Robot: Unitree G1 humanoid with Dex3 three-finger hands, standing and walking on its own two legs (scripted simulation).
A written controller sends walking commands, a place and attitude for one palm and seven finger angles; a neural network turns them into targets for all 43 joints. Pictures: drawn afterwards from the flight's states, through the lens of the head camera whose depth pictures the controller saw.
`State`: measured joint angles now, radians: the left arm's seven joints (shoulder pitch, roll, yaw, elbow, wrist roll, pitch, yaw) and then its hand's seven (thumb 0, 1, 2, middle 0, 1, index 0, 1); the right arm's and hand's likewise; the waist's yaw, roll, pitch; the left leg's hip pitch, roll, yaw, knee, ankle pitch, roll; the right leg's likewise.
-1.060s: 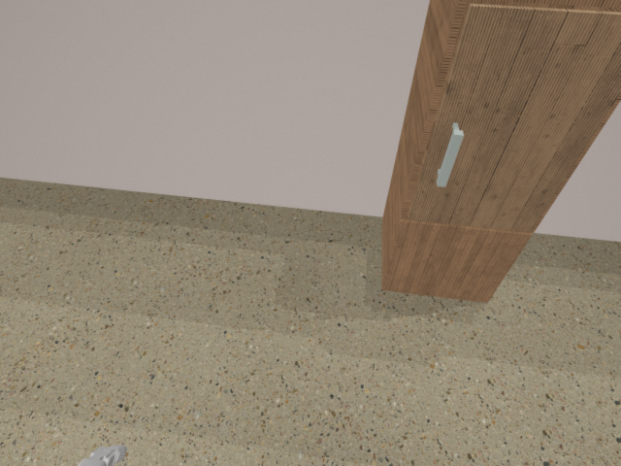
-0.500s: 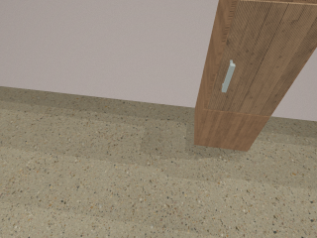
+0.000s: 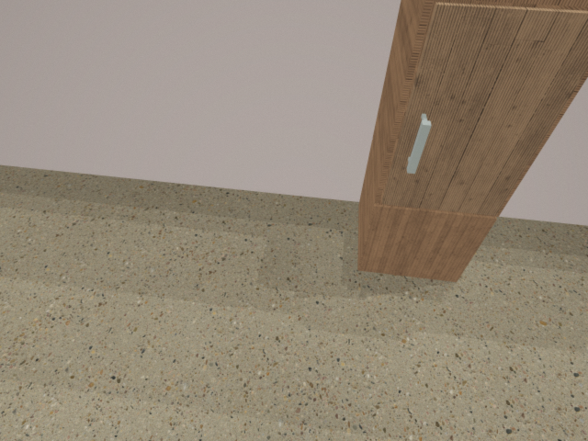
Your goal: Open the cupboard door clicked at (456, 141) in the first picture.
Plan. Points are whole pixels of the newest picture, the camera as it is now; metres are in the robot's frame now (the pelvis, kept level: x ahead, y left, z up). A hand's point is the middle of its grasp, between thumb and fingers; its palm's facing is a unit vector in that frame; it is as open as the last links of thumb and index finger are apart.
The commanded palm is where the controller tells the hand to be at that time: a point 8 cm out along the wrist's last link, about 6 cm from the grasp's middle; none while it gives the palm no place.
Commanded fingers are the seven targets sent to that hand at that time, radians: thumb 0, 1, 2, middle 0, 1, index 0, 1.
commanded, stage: look at it before walking up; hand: left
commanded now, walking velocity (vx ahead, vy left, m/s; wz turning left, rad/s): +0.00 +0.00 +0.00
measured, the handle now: (417, 144) +0.87 -0.29 -0.09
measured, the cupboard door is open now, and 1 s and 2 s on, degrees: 0 0 0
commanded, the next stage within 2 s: walk to a spot facing it in 0.38 s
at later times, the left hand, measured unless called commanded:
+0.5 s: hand out of the picture +0.08 +0.25 -0.15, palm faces -0.03 -0.94 -0.34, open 7.4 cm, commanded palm none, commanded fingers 0.00 0.90 0.90 -0.20 -0.30 -0.20 -0.30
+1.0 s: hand out of the picture +0.06 +0.16 -0.17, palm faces -0.17 -0.94 -0.28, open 7.4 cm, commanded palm none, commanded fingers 0.00 0.90 0.90 -0.20 -0.30 -0.20 -0.30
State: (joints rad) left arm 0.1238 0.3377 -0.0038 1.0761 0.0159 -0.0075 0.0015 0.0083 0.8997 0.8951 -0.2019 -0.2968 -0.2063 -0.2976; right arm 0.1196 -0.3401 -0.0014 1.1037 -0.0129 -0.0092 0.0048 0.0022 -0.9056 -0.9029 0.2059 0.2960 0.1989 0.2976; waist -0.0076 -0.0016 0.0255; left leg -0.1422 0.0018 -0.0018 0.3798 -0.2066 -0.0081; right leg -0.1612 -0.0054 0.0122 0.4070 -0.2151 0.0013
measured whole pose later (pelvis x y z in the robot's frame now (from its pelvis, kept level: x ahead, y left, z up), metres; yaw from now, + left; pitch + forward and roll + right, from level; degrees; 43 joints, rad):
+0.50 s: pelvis +0.00 +0.00 +0.00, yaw +0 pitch -2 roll +0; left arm 0.13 0.34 0.00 1.09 0.02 -0.01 0.00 0.01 0.90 0.90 -0.20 -0.30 -0.21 -0.30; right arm 0.11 -0.34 0.00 1.11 -0.01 -0.01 0.00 0.00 -0.91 -0.90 0.21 0.30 0.20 0.30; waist 0.00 -0.01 0.03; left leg -0.12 0.00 0.00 0.36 -0.20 -0.01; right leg -0.14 0.00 0.01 0.38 -0.21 0.00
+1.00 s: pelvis -0.02 -0.03 -0.02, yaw -13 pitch -1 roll +2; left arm 0.25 0.20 0.04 0.94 0.02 0.03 0.00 0.01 0.90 0.90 -0.20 -0.30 -0.21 -0.30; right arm 0.15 -0.24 -0.06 0.98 -0.01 0.06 -0.01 0.00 -0.91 -0.90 0.20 0.30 0.20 0.30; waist 0.02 0.03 0.10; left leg -0.43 0.06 0.03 1.06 -0.45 -0.05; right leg -0.32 0.04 0.00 0.65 -0.32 -0.08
